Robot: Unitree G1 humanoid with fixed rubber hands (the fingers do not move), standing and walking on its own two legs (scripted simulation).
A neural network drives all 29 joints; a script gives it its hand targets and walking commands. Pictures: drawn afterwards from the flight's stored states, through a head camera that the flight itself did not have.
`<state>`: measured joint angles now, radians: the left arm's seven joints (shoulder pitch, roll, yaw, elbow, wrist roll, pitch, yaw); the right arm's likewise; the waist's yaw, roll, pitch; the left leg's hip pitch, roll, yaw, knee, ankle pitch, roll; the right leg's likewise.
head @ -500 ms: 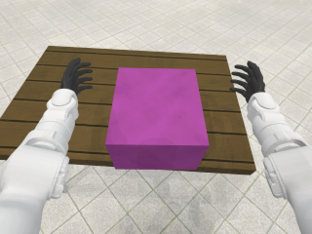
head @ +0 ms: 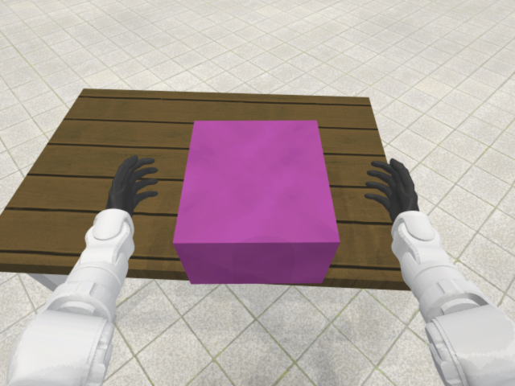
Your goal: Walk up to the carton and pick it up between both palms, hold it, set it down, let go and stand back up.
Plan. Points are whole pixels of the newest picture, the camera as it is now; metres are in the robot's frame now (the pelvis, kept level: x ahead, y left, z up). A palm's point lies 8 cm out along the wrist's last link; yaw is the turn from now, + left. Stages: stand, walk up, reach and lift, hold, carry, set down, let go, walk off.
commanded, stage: set down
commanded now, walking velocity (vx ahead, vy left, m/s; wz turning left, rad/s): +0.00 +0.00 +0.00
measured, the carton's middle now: (256, 199) +0.50 +0.01 -0.06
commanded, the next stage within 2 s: let go in 1.96 s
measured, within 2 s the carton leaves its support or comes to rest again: neither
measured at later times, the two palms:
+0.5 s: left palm (112, 267) +0.33 +0.24 +0.01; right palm (402, 264) +0.33 -0.23 +0.00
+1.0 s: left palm (105, 321) +0.25 +0.24 -0.03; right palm (403, 313) +0.26 -0.22 -0.04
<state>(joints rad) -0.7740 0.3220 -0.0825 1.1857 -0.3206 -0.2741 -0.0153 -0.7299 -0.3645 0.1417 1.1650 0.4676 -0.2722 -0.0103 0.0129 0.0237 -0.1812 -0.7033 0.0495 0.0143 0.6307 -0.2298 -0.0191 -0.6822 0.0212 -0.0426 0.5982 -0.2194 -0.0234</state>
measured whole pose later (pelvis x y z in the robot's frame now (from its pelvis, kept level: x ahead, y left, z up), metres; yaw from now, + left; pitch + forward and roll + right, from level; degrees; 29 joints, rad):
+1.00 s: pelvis +0.02 +0.00 +0.01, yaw +2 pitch +1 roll +0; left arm -0.07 0.28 -0.05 0.82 -0.24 -0.37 -0.02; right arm -0.10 -0.21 0.06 0.94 0.26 -0.46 0.00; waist -0.01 -0.01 0.01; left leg -0.31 0.03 -0.01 0.57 -0.28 -0.03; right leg -0.29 0.01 -0.05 0.56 -0.29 -0.03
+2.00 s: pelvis +0.04 +0.00 +0.03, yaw -1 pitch -6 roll +0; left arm 0.18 0.20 0.01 0.55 -0.01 0.13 0.01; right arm 0.17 -0.17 -0.03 0.75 -0.02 -0.18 0.01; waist 0.01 0.00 0.09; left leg -0.03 0.03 0.04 0.38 -0.23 -0.02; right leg -0.04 0.02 0.00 0.38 -0.23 -0.02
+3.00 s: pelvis +0.04 +0.01 +0.02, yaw -5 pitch -1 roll +0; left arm 0.30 0.19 0.03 0.75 0.03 -0.02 0.00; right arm 0.31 -0.22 -0.06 0.86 -0.03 0.02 0.00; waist -0.01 0.01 -0.02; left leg -0.16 0.04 0.10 0.45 -0.27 -0.01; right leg -0.20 0.03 0.06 0.47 -0.25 -0.01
